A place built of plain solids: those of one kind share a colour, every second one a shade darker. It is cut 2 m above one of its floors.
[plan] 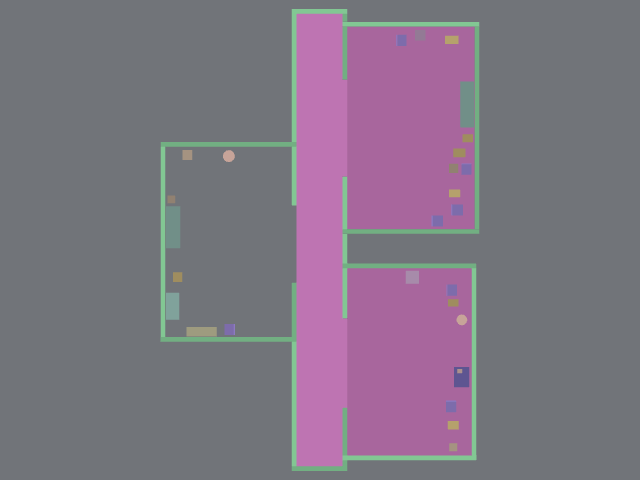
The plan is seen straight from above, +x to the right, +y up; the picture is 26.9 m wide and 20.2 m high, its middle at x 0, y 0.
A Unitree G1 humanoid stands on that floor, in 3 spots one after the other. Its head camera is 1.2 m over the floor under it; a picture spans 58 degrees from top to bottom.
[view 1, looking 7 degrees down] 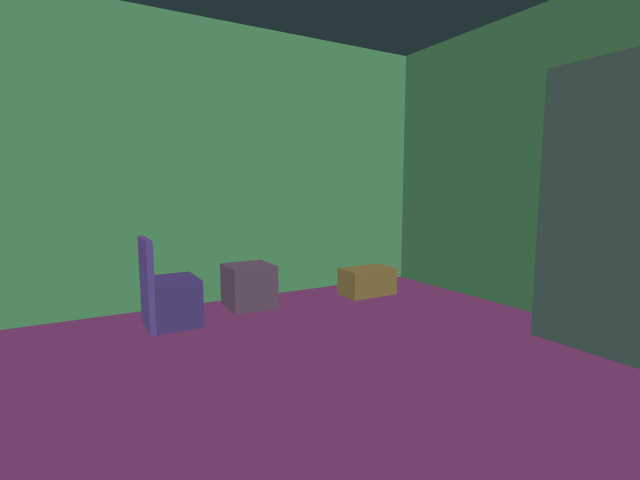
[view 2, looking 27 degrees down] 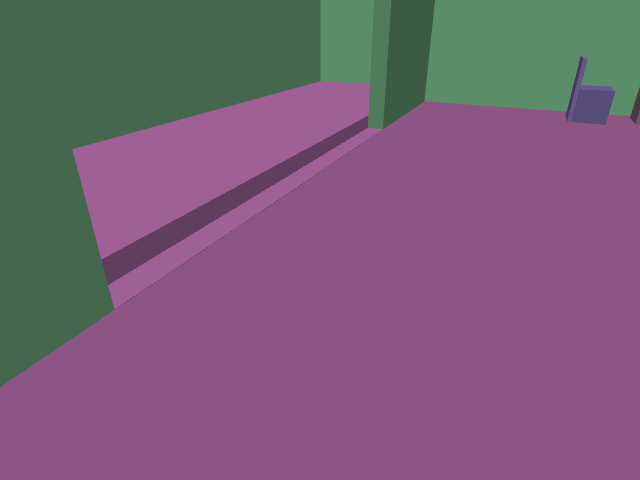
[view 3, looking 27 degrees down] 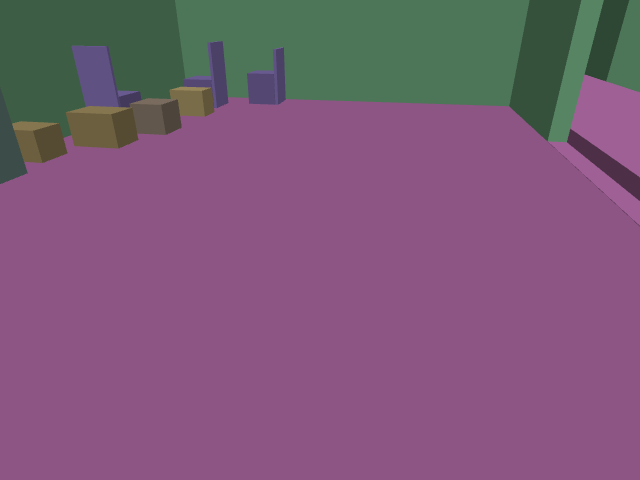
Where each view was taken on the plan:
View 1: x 2.70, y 4.57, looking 60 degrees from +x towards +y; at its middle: wall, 5.14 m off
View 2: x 2.70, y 1.58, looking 115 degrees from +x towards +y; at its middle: floor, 2.64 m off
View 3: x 2.70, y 7.81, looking -79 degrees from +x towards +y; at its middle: floor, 2.64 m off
